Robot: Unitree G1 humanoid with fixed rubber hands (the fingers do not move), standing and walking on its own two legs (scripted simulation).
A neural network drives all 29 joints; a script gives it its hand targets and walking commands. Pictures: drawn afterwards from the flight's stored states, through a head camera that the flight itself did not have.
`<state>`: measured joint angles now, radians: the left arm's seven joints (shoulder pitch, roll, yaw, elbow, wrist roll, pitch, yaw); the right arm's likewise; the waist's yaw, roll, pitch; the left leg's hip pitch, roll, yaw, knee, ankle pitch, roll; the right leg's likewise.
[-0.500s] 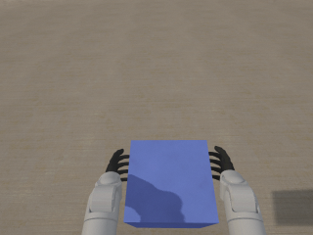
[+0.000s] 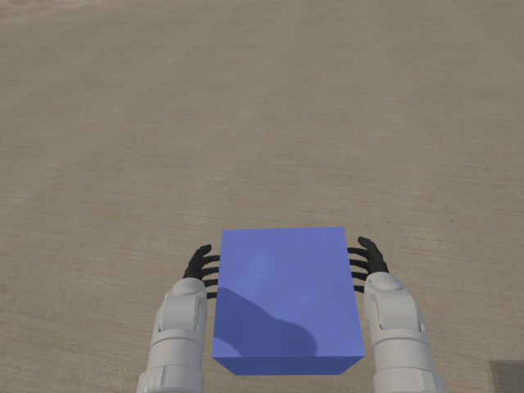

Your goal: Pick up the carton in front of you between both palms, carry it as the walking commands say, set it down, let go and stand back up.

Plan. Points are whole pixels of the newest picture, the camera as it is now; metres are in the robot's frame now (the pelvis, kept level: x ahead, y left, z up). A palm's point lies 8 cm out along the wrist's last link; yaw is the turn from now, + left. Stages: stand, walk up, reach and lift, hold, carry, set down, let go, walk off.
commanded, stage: set down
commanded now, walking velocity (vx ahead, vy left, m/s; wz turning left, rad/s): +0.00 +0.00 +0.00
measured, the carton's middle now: (284, 307) +0.31 -0.01 -0.08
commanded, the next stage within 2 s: none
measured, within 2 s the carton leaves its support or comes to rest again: neither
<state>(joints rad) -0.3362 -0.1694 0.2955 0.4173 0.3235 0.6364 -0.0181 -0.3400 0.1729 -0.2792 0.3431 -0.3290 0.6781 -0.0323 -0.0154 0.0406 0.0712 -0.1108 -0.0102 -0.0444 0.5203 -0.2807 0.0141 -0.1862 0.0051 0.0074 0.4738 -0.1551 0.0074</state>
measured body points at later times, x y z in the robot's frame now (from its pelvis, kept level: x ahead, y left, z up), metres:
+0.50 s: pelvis -0.03 -0.01 -0.09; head +0.18 -0.01 +0.31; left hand +0.38 +0.13 -0.18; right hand +0.35 -0.16 -0.17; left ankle +0.01 +0.12 -0.73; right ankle +0.07 -0.12 -0.74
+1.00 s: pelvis -0.05 +0.03 -0.21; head +0.21 +0.03 +0.16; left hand +0.45 +0.11 -0.31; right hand +0.38 -0.18 -0.30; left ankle +0.01 +0.12 -0.74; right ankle +0.07 -0.12 -0.74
